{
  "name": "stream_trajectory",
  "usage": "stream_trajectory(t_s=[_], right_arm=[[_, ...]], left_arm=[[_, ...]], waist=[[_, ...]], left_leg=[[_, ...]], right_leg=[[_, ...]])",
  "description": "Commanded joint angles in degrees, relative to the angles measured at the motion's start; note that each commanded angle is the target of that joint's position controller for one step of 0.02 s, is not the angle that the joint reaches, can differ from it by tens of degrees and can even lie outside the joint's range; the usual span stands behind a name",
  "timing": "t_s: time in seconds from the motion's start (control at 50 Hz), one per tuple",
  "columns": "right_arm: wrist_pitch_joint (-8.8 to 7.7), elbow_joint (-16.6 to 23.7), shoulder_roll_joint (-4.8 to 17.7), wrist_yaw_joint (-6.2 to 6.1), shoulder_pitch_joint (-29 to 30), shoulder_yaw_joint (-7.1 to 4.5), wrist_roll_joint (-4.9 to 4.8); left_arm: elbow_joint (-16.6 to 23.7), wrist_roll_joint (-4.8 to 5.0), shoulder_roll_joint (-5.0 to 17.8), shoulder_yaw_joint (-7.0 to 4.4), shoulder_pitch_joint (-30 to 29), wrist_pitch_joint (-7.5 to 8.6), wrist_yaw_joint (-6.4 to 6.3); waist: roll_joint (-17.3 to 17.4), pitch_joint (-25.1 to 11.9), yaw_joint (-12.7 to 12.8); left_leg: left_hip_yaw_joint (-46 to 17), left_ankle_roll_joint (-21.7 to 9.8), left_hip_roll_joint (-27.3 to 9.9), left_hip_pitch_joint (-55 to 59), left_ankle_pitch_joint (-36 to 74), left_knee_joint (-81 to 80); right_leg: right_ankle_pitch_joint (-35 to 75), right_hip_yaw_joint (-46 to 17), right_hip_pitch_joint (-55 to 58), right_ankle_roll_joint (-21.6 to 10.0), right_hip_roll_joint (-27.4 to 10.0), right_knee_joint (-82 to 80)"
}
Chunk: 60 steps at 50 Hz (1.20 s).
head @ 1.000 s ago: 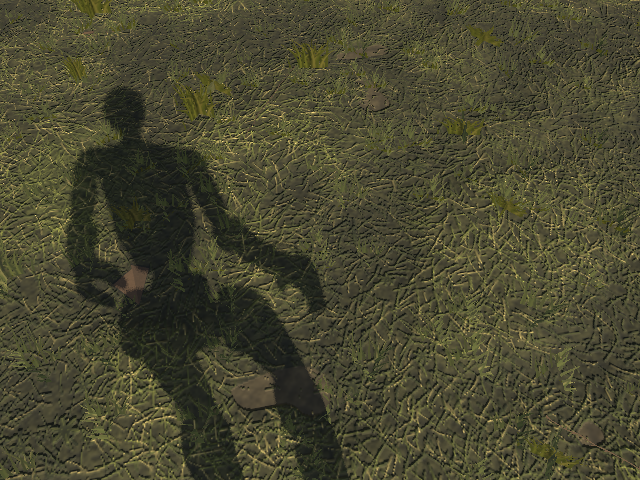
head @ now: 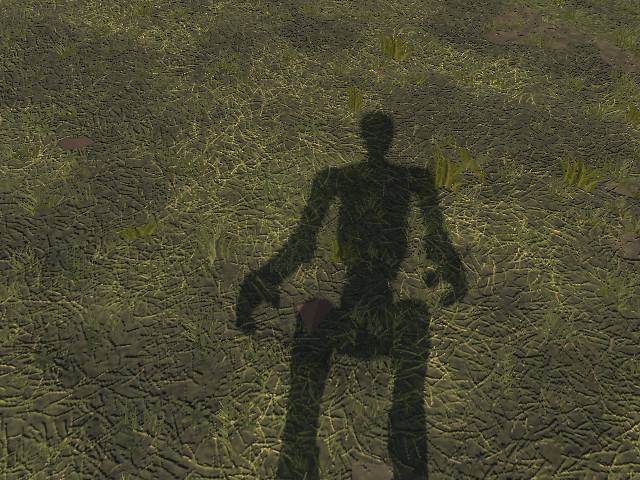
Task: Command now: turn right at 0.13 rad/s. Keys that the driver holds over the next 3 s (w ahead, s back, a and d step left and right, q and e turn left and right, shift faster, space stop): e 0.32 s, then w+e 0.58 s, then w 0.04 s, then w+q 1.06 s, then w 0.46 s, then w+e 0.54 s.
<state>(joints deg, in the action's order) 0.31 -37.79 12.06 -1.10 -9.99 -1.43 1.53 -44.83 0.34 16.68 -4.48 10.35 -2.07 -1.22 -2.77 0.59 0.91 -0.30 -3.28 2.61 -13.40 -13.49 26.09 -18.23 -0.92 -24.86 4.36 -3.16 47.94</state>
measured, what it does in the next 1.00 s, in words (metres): walks ahead, turning right: right foot, then left foot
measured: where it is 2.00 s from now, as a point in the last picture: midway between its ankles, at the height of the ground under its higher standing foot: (487, 413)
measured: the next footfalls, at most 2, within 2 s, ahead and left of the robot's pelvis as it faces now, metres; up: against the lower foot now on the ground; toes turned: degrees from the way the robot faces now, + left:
right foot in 0.14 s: +0.01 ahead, -0.14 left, +0.00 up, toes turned -6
left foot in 0.48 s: +0.06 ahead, +0.11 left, +0.00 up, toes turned -18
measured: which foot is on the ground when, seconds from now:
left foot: down 0.00-0.18, up 0.20-0.46, down 0.48-0.98, up 1.00-1.00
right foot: up 0.00-0.12, down 0.14-0.48, up 0.50-0.96, down 0.98-1.00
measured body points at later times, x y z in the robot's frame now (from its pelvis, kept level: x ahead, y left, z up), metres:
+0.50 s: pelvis +0.00 +0.01 -0.01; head +0.02 +0.01 +0.44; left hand +0.21 +0.26 -0.11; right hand +0.08 -0.30 -0.09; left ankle +0.03 +0.12 -0.75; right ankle -0.03 -0.13 -0.74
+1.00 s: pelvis +0.15 -0.11 -0.03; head +0.18 -0.14 +0.42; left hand +0.48 -0.05 -0.10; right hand -0.03 -0.35 -0.15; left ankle +0.03 +0.12 -0.72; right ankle +0.19 -0.25 -0.74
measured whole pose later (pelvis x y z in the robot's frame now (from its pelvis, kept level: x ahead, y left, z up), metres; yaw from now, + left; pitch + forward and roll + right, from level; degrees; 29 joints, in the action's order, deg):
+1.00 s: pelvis +0.15 -0.11 -0.03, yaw -33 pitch +3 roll +0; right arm -2.9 -47.6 16.4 -1.0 -24.3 -4.4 -1.1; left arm -34.5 1.5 15.4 -3.7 1.9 1.7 3.3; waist -0.3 3.0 -4.0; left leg 11.8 2.8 -7.5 2.6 -28.2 34.0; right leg -7.6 3.1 -30.3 -5.0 0.7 35.9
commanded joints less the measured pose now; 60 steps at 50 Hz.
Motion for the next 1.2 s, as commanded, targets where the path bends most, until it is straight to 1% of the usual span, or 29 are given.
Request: stream_trajectory(t_s=[0.02,0.1,0.14,0.18,0.22,0.24,0.28,0.32,0.4,0.46,0.48,0.5,0.52,0.54,0.56,0.6,0.64,0.78,0.88,0.94,0.96,0.98,1.0,1.02,1.04,1.06,1.08,1.12,1.2], right_arm=[[-0.28,1.8,10.8,-0.11,-0.3,-3.01,-0.07],[0.65,0.9,12.5,-0.88,0.5,-3.99,-1.62],[0.90,0.4,12.4,-1.44,-0.1,-4.43,-2.21],[0.08,2.9,9.4,-1.75,1.2,-4.14,-0.25],[0.08,4.8,7.6,-1.82,9.2,-3.89,-0.42],[0.32,4.5,7.8,-1.44,8.3,-4.22,-1.16],[0.64,3.6,8.2,-1.06,5.2,-4.52,-1.55],[0.24,3.5,7.0,-1.19,5.5,-4.20,-1.33],[-1.09,3.8,7.2,0.83,4.8,-4.14,-2.88],[-2.48,1.9,8.7,1.37,-1.8,-5.36,-3.11],[-2.86,0.8,10.6,0.89,-7.1,-6.07,-2.71],[-2.94,0.2,14.9,0.25,-12.6,-6.77,-1.19],[-3.98,0.4,18.6,1.16,-11.1,-7.29,1.06],[-4.87,1.2,14.9,0.89,-7.0,-6.37,0.10],[-5.21,1.3,12.1,0.40,-4.5,-5.50,-1.11],[-5.51,1.2,10.7,-0.21,-4.1,-4.92,-1.39],[-6.19,0.3,9.8,-0.35,-6.7,-4.66,-0.80],[-5.66,-2.5,11.7,-0.20,-10.7,-5.16,-1.06],[-4.74,-5.2,13.8,0.04,-13.1,-5.76,-2.52],[-3.97,-6.2,16.2,0.00,-13.1,-6.18,-3.31],[-3.74,-6.7,16.0,-0.10,-12.9,-5.77,-3.55],[-4.09,-6.3,14.8,-0.30,-13.2,-4.95,-3.33],[-4.88,-3.2,6.6,0.40,-17.1,-2.10,-1.06],[-6.68,-4.3,9.0,0.85,-15.7,-2.08,-3.01],[-7.11,-2.4,13.4,1.06,-8.6,-3.60,-5.55],[-7.29,-1.3,12.5,0.92,-5.9,-3.15,-5.48],[-7.05,-1.9,12.0,0.58,-5.2,-3.20,-3.89],[-5.13,-3.8,11.2,0.84,-9.5,-3.57,-3.56],[-2.87,-4.3,8.7,0.62,-8.7,-3.31,-3.49]], left_arm=[[5.3,0.57,5.3,-0.46,-4.6,0.71,0.47],[5.2,0.81,5.2,-0.37,-1.7,1.04,0.66],[5.1,0.35,5.8,-0.43,-0.2,1.25,0.97],[4.8,0.62,11.4,-2.21,1.3,1.19,0.50],[5.2,-0.65,10.1,-1.96,4.9,1.79,0.15],[5.5,-1.10,10.4,-1.93,4.6,2.69,0.03],[6.6,0.33,10.5,-2.13,-0.6,3.16,-0.25],[7.0,1.12,9.7,-2.13,-2.2,1.99,-0.63],[7.6,1.40,10.4,-2.60,-0.7,0.73,-0.73],[8.4,1.36,9.1,-1.95,-2.3,0.99,-0.32],[8.9,1.21,6.6,-1.25,-2.7,1.31,-0.29],[10.0,1.12,1.1,0.21,-2.3,1.78,0.03],[13.3,1.88,4.5,-0.57,-5.2,2.93,0.02],[12.5,2.05,8.1,-1.69,-5.1,3.29,0.06],[10.8,1.62,9.1,-2.25,-3.1,3.26,0.24],[9.3,0.78,7.4,-2.13,-1.9,3.47,0.62],[9.4,1.06,5.1,-1.58,-2.5,3.83,1.26],[12.4,1.09,2.2,-0.39,-9.4,3.92,3.06],[14.8,1.52,1.2,0.48,-14.6,4.29,5.12],[14.5,1.07,4.0,-1.05,-9.2,4.14,5.30],[12.1,1.24,6.1,-2.50,0.3,4.05,4.90],[9.6,1.36,9.3,-4.15,10.1,3.69,3.79],[8.5,0.89,16.2,-4.95,14.1,3.98,2.77],[9.4,0.30,13.4,-3.70,16.6,4.61,2.49],[8.5,-0.44,10.0,-2.47,13.4,5.32,2.93],[7.8,-0.05,8.5,-1.93,10.1,5.75,2.91],[7.4,-0.01,6.3,-1.21,6.2,6.15,2.92],[7.4,-0.80,3.8,-0.56,2.1,7.24,3.07],[4.8,-1.29,4.2,-0.94,1.9,9.16,2.70]], waist=[[11.4,-2.3,-2.9],[9.5,-2.1,-1.6],[7.5,-3.2,-0.5],[-7.4,-6.2,-2.6],[-12.3,-4.8,3.3],[-8.5,-4.9,2.9],[-2.6,-4.2,-0.5],[-3.8,-4.7,-0.5],[-7.9,-5.3,0.7],[-6.7,-3.3,-3.6],[-2.6,-4.5,-5.6],[11.2,-6.5,-6.1],[16.2,-0.2,-4.8],[12.7,4.6,-2.9],[11.6,5.9,-1.6],[10.0,4.8,-1.8],[8.8,3.4,-2.8],[8.7,5.0,-5.7],[7.9,7.5,-6.8],[10.4,1.6,-1.7],[9.5,-3.9,3.9],[7.7,-9.0,8.6],[-8.8,-16.8,4.9],[-6.8,-27.9,7.1],[-3.1,-18.7,8.0],[-2.4,-11.1,5.7],[0.0,-6.8,3.1],[-2.6,-4.1,-0.9],[-0.3,0.6,-2.1]], left_leg=[[-10.8,-9.8,-16.0,4.0,14.6,-6.6],[-12.0,-10.2,-18.3,7.4,24.6,-2.8],[-9.2,-6.7,-16.2,7.3,22.6,0.3],[2.2,0.7,-5.1,-1.1,9.5,11.6],[0.5,4.5,2.0,-17.6,-21.0,28.4],[-3.2,4.9,0.9,-20.5,-24.9,37.4],[-4.8,5.5,-1.7,-22.0,-18.6,35.8],[-2.8,6.9,-1.1,-18.5,-14.5,27.9],[-0.6,5.8,0.7,-7.7,-10.8,12.5],[0.6,3.4,0.7,6.5,-1.3,-2.2],[-4.6,1.7,-5.0,15.7,-4.1,-4.1],[-23.3,-3.3,-19.5,21.5,-19.8,-10.3],[-41.4,-10.5,-27.7,12.3,-32.4,-17.6],[-38.0,-10.7,-26.2,9.9,-35.2,-18.5],[-30.6,-8.2,-22.6,10.0,-30.0,-18.2],[-19.3,-5.0,-18.6,10.7,-16.2,-18.3],[-11.4,-4.3,-16.8,10.8,-6.0,-18.3],[1.5,-5.1,-17.2,12.9,7.0,-18.7],[6.9,-4.3,-19.3,16.1,12.9,-17.2],[10.1,-3.2,-19.8,17.1,46.8,-5.1],[11.6,-2.2,-18.7,14.0,53.5,5.3],[12.1,-0.5,-16.8,2.9,45.7,18.1],[10.5,3.3,-8.5,-22.7,-6.3,42.4],[-3.6,3.2,-3.2,-26.3,-20.7,53.5],[-5.7,2.5,-5.7,-31.0,-16.1,55.4],[-4.7,1.7,-8.4,-31.0,-11.1,51.8],[-4.4,1.7,-10.7,-28.5,-7.0,47.8],[-5.6,2.0,-12.4,-21.6,-1.1,44.6],[-7.0,3.8,-11.1,-24.2,5.4,39.6]], right_leg=[[-4.4,1.0,2.3,-0.3,0.1,-6.2],[-1.6,2.6,2.8,-2.2,1.3,-12.9],[10.9,1.4,7.1,-4.7,1.1,-20.6],[31.1,-12.0,13.7,-12.2,-6.8,-20.7],[33.4,-27.0,20.7,-22.7,-16.3,-28.4],[33.8,-26.7,21.5,-23.5,-16.5,-28.5],[33.3,-20.2,20.9,-18.8,-12.2,-26.4],[32.4,-18.0,19.4,-16.6,-8.9,-25.7],[-5.7,-21.1,11.5,-16.4,-6.0,-30.2],[-15.7,-22.4,1.7,-13.5,-2.6,-28.3],[-18.1,-19.5,-6.0,-10.3,0.4,-20.6],[-18.2,-9.0,-16.0,-6.0,7.6,-0.5],[-15.5,-10.3,-24.2,-6.2,5.4,8.9],[-10.2,-10.9,-26.3,-6.3,2.7,14.0],[-5.6,-10.1,-26.7,-5.7,2.1,15.5],[2.3,-8.6,-25.5,-4.4,0.7,17.5],[7.9,-7.1,-24.5,-3.7,0.3,19.4],[16.6,-2.5,-22.9,-1.8,-1.2,3.8],[12.4,3.2,-17.6,-5.5,-0.9,-7.7],[5.3,7.5,-2.5,-10.0,5.0,-11.4],[8.9,7.8,11.3,-12.4,7.5,-15.6],[11.4,3.3,28.7,-14.2,6.0,-16.2],[4.9,-26.1,51.7,-22.2,-12.4,-17.3],[-0.5,-46.5,51.8,-27.0,-20.9,-28.1],[2.6,-35.8,45.3,-23.3,-18.6,-29.7],[6.4,-26.4,35.6,-20.9,-16.4,-30.1],[9.5,-20.3,27.3,-19.0,-13.8,-31.3],[12.4,-12.4,18.1,-17.5,-10.6,-35.7],[21.7,-2.4,14.0,-16.4,-9.3,-39.8]])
